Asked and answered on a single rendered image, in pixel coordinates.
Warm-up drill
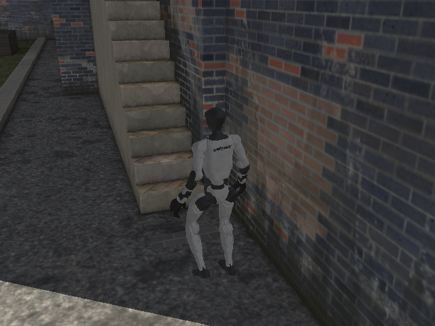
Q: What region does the robot right hand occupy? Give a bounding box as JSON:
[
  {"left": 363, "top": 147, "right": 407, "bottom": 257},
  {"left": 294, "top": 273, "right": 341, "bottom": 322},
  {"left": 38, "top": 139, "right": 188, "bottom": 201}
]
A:
[{"left": 232, "top": 180, "right": 246, "bottom": 195}]

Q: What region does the robot thigh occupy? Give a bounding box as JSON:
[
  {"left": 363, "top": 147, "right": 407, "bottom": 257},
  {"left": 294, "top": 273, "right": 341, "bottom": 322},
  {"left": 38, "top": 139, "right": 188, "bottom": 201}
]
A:
[
  {"left": 219, "top": 185, "right": 239, "bottom": 235},
  {"left": 186, "top": 193, "right": 213, "bottom": 235}
]

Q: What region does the robot left hand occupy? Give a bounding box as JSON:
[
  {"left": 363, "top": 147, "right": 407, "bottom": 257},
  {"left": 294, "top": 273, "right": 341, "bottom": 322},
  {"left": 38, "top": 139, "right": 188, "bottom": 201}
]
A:
[{"left": 170, "top": 199, "right": 186, "bottom": 218}]

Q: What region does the right robot upper arm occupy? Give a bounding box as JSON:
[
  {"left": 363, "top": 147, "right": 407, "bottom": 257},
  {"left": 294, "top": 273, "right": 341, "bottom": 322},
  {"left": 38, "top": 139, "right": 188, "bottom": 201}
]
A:
[{"left": 227, "top": 134, "right": 249, "bottom": 168}]

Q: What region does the left robot upper arm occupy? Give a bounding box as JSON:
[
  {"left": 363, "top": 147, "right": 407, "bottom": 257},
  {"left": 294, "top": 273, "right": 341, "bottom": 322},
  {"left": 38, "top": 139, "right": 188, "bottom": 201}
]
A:
[{"left": 192, "top": 139, "right": 207, "bottom": 181}]

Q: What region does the left robot forearm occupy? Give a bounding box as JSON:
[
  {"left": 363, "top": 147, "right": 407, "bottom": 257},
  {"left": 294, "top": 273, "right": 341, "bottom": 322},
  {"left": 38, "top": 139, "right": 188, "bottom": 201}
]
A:
[{"left": 177, "top": 170, "right": 197, "bottom": 204}]

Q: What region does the robot right thigh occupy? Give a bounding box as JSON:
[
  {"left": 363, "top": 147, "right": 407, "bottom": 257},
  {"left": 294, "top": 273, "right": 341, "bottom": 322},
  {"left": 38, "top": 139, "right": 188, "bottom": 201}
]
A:
[{"left": 219, "top": 185, "right": 239, "bottom": 235}]

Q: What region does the robot left thigh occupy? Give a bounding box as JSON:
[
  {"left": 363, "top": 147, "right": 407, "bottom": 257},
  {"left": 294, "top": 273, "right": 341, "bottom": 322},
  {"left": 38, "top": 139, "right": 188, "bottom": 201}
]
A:
[{"left": 186, "top": 193, "right": 213, "bottom": 235}]

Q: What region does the right robot forearm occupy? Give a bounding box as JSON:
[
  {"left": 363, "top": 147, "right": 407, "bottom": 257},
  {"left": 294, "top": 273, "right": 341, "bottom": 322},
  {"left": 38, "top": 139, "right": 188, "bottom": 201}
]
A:
[{"left": 238, "top": 166, "right": 249, "bottom": 184}]

